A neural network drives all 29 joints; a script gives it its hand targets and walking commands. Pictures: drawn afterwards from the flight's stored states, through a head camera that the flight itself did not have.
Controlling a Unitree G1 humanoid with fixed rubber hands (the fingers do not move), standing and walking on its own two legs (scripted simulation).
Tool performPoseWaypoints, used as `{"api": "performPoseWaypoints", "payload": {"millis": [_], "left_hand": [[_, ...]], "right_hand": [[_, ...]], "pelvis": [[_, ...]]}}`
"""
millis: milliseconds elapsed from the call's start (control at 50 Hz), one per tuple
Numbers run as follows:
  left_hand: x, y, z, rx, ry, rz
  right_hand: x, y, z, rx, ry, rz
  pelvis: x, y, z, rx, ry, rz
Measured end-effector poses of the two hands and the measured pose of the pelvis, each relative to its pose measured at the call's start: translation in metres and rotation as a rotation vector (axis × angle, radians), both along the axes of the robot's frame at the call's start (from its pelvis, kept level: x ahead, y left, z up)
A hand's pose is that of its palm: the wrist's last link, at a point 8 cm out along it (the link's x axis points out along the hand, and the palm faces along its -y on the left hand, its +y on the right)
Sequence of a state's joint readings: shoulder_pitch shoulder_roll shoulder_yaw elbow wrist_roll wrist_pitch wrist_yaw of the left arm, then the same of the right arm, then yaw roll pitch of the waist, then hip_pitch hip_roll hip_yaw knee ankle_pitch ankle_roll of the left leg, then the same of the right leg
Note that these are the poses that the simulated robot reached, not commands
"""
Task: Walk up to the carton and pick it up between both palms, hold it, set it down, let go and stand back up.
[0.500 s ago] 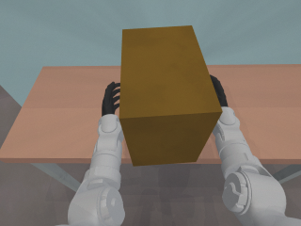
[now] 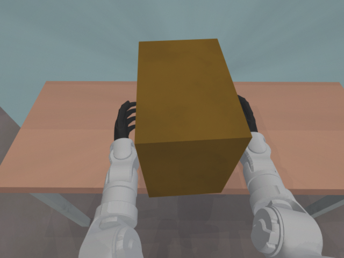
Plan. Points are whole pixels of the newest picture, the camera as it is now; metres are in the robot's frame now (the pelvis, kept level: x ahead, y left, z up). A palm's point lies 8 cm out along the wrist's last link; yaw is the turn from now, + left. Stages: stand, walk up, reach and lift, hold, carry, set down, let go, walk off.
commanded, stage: reach and lift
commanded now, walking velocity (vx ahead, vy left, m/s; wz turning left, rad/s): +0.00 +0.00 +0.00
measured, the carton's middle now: (181, 120) +0.46 +0.04 +0.03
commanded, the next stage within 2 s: none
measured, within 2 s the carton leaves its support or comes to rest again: leaves its support in 0.78 s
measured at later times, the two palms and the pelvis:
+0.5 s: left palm (123, 135) +0.38 +0.18 +0.06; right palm (246, 128) +0.43 -0.11 +0.07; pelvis +0.00 +0.00 +0.00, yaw +0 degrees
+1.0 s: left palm (118, 144) +0.35 +0.18 +0.06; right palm (247, 133) +0.40 -0.11 +0.09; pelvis -0.03 +0.00 +0.00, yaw +1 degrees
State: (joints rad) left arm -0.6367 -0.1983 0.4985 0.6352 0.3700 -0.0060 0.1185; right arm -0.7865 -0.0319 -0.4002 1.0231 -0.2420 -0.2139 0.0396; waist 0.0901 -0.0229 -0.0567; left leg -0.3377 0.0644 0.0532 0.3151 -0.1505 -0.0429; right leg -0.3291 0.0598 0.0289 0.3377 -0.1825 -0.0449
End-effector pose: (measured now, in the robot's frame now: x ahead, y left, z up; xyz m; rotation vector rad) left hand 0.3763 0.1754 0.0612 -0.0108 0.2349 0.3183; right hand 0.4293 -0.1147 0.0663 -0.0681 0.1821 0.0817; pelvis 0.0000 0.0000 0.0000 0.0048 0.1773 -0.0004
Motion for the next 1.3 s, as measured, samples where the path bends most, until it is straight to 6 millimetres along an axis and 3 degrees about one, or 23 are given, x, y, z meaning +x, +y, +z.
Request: {"api": "performPoseWaypoints", "payload": {"millis": [700, 940, 1160, 1300], "left_hand": [[-0.002, 0.000, -0.001, -0.015, -0.008, 0.005], [-0.022, 0.002, 0.004, -0.022, -0.106, 0.003], [-0.040, 0.008, -0.001, -0.044, -0.026, -0.017], [-0.038, 0.013, 0.019, -0.024, -0.048, -0.026]], "right_hand": [[-0.002, 0.000, 0.001, -0.030, -0.028, 0.005], [-0.023, 0.003, 0.018, -0.119, -0.160, 0.008], [-0.046, 0.009, 0.015, -0.082, -0.067, -0.020], [-0.047, 0.013, 0.032, -0.047, -0.086, -0.029]], "pelvis": [[-0.002, -0.001, 0.000, -0.001, 0.018, 0.008], [-0.023, -0.003, 0.000, -0.001, 0.034, 0.027], [-0.045, -0.003, -0.001, 0.002, 0.019, 0.021], [-0.046, -0.001, -0.002, -0.001, 0.007, 0.034]]}}
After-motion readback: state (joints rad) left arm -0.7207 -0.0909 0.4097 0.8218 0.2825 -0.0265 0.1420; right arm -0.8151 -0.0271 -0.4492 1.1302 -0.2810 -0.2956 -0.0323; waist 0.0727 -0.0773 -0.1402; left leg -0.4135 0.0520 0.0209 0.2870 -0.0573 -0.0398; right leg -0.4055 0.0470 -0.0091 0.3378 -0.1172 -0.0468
